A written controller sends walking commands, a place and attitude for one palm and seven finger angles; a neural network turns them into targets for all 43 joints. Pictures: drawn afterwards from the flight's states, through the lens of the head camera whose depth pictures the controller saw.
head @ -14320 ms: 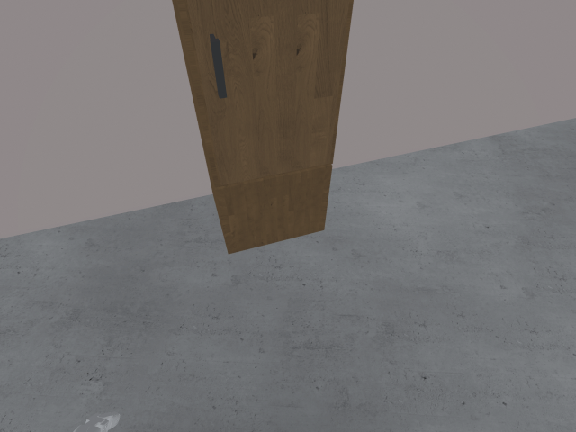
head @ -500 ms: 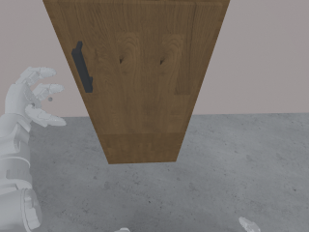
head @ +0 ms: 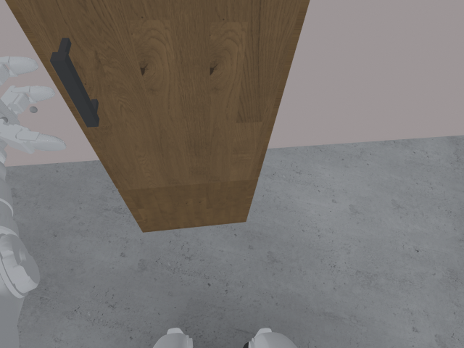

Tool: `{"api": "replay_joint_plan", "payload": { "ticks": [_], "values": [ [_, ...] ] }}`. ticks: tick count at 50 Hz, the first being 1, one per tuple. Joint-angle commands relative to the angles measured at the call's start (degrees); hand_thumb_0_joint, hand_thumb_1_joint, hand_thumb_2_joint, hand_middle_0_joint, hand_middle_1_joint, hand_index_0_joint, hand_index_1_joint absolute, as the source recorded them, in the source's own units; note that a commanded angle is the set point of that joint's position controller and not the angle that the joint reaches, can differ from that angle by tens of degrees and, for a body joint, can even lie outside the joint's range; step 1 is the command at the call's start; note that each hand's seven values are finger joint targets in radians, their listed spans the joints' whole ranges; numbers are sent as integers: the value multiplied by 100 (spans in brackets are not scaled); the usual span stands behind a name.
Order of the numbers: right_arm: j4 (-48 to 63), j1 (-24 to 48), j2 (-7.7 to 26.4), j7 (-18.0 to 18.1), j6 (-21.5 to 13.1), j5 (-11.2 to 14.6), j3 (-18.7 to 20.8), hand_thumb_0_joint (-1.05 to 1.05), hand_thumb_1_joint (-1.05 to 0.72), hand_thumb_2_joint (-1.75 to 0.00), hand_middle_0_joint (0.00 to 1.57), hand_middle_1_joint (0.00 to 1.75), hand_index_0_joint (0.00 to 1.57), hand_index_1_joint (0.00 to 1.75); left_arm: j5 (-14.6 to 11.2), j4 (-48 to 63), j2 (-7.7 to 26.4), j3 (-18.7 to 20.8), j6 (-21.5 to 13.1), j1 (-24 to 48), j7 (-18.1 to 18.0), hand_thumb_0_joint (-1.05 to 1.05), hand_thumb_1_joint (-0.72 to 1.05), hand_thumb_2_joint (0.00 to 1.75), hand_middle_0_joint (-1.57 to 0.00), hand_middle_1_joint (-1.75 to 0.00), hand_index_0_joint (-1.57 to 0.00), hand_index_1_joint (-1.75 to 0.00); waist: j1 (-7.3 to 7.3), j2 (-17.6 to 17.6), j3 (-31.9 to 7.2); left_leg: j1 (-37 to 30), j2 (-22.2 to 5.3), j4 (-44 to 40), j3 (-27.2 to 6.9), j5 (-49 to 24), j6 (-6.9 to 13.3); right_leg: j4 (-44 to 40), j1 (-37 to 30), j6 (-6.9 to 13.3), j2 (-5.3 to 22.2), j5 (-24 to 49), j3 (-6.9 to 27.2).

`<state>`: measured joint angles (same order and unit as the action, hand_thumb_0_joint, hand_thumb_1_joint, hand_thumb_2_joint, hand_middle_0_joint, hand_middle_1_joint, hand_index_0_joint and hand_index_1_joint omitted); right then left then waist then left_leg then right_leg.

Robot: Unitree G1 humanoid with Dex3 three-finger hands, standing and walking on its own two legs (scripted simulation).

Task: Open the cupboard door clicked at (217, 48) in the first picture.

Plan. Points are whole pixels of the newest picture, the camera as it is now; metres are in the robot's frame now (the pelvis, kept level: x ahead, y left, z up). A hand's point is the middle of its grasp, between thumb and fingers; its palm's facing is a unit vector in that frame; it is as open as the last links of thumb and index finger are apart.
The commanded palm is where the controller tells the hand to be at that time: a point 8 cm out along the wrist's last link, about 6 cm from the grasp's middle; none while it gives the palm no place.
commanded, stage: move the hooked fingers beside the handle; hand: left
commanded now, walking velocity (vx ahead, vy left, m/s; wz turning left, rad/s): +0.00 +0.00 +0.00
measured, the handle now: (80, 85) +0.54 +0.24 +0.11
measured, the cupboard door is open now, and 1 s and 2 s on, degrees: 0 0 0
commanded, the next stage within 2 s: slide the fingers in behind the handle in 0.92 s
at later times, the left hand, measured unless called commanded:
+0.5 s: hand (40, 104) +0.48 +0.29 +0.12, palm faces +0.07 -1.00 +0.01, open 14.0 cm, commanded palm +0.46 +0.34 +0.11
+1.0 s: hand (33, 108) +0.48 +0.30 +0.12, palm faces +0.08 -1.00 +0.02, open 14.0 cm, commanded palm +0.46 +0.35 +0.11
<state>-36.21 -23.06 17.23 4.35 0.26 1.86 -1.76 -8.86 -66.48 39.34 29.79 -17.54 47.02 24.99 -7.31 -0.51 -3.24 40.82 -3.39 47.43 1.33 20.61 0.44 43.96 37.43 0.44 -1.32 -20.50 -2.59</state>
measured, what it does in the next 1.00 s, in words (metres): stands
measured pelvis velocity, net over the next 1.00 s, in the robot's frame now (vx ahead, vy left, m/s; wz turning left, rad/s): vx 0.01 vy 0.01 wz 0.00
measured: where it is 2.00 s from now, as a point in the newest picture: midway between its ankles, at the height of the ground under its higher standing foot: outside the picture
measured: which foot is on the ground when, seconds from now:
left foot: down 0.00-1.00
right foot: down 0.00-1.00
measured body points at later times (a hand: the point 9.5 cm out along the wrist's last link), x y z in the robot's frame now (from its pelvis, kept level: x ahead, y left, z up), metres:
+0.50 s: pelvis +0.01 +0.01 +0.00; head +0.11 +0.03 +0.44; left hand +0.48 +0.34 +0.12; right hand +0.02 -0.27 -0.11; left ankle +0.02 +0.11 -0.70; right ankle +0.01 -0.12 -0.70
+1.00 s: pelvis +0.01 +0.01 +0.00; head +0.10 +0.04 +0.43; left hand +0.47 +0.35 +0.12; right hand +0.04 -0.26 -0.10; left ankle +0.02 +0.11 -0.70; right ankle +0.01 -0.12 -0.70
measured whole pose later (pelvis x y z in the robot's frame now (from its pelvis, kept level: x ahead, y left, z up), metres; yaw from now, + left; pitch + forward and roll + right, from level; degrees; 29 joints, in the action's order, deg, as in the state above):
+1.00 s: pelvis +0.01 +0.01 +0.00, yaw +0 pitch +16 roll -3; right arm -34.6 -21.9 16.4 3.8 3.4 1.5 -2.5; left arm -8.5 -68.1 39.8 28.6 -16.5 49.6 25.4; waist -7.9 -0.2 -4.4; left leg 43.6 -3.1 49.9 0.8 22.2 1.4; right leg 44.5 39.1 -0.5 -1.1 -21.2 -2.9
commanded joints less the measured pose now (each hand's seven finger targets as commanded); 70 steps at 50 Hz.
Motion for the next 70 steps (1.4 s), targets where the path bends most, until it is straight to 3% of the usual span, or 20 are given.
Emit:
{"api": "replay_joint_plan", "payload": {
  "ticks": [1,7,8,10,14,18,24,26,30,34,37,40,43,51,54,55,57,61,67,70],
  "values": [
    [393,-646,1030,109,-51,22,347,0,-90,-90,20,30,20,30,-160,915,2015,182,-270,2416,215,0,-50,30,-30,-120,-30,-120,13,-558,-2328,-1422,238,-397,-166,-1541,216,-497,-865,-28,-111,1785,230],
    [380,-794,1061,132,54,9,327,0,-90,-90,20,30,20,30,-6,736,2184,81,-131,2774,211,0,-50,30,-30,-120,-30,-120,-125,-645,-2189,-1319,222,-341,-227,-1414,228,-509,-513,-39,-122,1511,217],
    [406,-796,1060,128,64,-6,330,0,-90,-90,20,30,20,30,-8,762,2356,249,-179,2691,187,0,-50,30,-30,-120,-30,-120,-29,-674,-2298,-1288,223,-326,-227,-1451,219,-481,-628,-27,-118,1540,228],
    [441,-812,1038,105,85,-15,336,0,-90,-90,20,30,20,30,-69,865,2159,167,-284,2625,187,0,-50,30,-30,-120,-30,-120,-46,-706,-2575,-1524,214,-281,-223,-1701,210,-414,-621,-23,-148,1720,201],
    [446,-867,1045,72,148,-45,348,0,-90,-90,20,30,20,30,-59,979,2315,333,-366,2579,175,0,-50,30,-30,-120,-30,-120,37,-883,-2774,-1717,195,-239,-270,-1973,185,-333,-594,15,-180,1795,147],
    [486,-829,1011,33,198,-32,366,0,-90,-90,20,30,20,30,-52,1239,1989,95,-283,2511,169,0,-50,30,-30,-120,-30,-120,27,-1100,-2743,-2029,155,-275,-311,-2182,148,-354,-354,15,-184,1795,66],
    [543,-798,1009,18,240,-34,365,0,-90,-90,20,30,20,30,-134,1255,2058,303,-258,2432,30,0,-50,30,-30,-120,-30,-120,56,-738,-2495,-1828,160,-305,-306,-2175,172,-348,-490,28,-214,1868,39],
    [534,-787,994,2,242,-42,364,0,-90,-90,20,30,20,30,-53,1300,2031,257,-283,2390,-20,0,-50,30,-30,-120,-30,-120,74,-991,-2522,-1996,148,-301,-323,-2338,133,-325,-371,30,-200,1886,23],
    [569,-744,971,-30,240,-42,375,0,-90,-90,20,30,20,30,-101,1349,1703,97,-342,2168,-22,0,-50,30,-30,-120,-30,-120,68,-924,-2599,-2195,121,-283,-339,-2466,102,-324,-302,31,-224,1860,6],
    [531,-708,993,11,241,-26,340,0,-90,-90,20,30,20,30,-178,1080,1590,-51,-240,2399,85,0,-50,30,-30,-120,-30,-120,-46,-704,-2177,-1871,135,-346,-345,-2040,136,-383,-272,45,-200,1675,-5],
    [531,-736,1031,24,234,-42,341,0,-90,-90,20,30,20,30,-95,1090,1956,173,-235,2435,81,0,-50,30,-30,-120,-30,-120,34,-761,-2403,-1860,153,-321,-365,-2031,127,-339,-332,37,-180,1675,26],
    [520,-703,980,11,217,-55,358,0,-90,-90,20,30,20,30,-108,1437,1725,31,-397,2527,52,0,-50,30,-30,-120,-30,-120,33,-1055,-2681,-2289,111,-253,-430,-2419,62,-280,-152,56,-197,1710,-6],
    [448,-675,996,11,203,-45,347,0,-90,-90,20,30,20,30,-151,1349,1671,-35,-425,2774,33,0,-50,30,-30,-120,-30,-120,-89,-940,-2467,-2162,107,-272,-435,-2054,82,-343,-68,43,-203,1498,-6],
    [500,-713,1021,33,215,-44,315,0,-90,-90,20,30,20,30,-14,1057,1997,103,-262,2521,41,0,-50,30,-30,-120,-30,-120,10,-899,-2477,-1898,140,-260,-412,-2032,104,-303,-191,45,-181,1558,1],
    [542,-684,977,5,183,-56,326,0,-90,-90,20,30,20,30,-162,1398,1518,-186,-371,2669,71,0,-50,30,-30,-120,-30,-120,-35,-1068,-2558,-2126,131,-279,-433,-2079,87,-313,-139,71,-209,1505,-21],
    [526,-695,1001,-3,188,-60,347,0,-90,-90,20,30,20,30,-177,1345,1644,-16,-375,2461,64,0,-50,30,-30,-120,-30,-120,48,-1056,-2667,-2202,114,-268,-442,-2115,69,-303,-141,72,-215,1494,-27],
    [481,-700,995,2,189,-49,347,0,-90,-90,20,30,20,30,-227,1257,1392,-196,-328,2537,72,0,-50,30,-30,-120,-30,-120,-71,-903,-2472,-2113,103,-276,-430,-1935,92,-356,-12,57,-212,1394,-31],
    [462,-703,1006,21,177,-36,323,0,-90,-90,20,30,20,30,-150,1070,1450,-252,-165,2752,-31,0,-50,30,-30,-120,-30,-120,-111,-772,-2173,-1713,145,-358,-424,-1524,136,-384,-74,30,-168,1228,-3],
    [485,-722,930,-57,119,-91,352,0,-90,-90,20,30,20,30,-52,1681,1279,-243,-414,2821,-388,0,-50,30,-30,-120,-30,-120,-32,-1047,-2718,-2223,117,-290,-486,-1960,77,-298,-52,53,-195,1336,-24],
    [456,-743,955,-65,122,-76,354,0,-90,-90,20,30,20,30,-102,1338,1434,1,-412,2551,-449,0,-50,30,-30,-120,-30,-120,2,-624,-2649,-1927,128,-288,-420,-1810,114,-299,-299,34,-205,1425,4]
  ]
}}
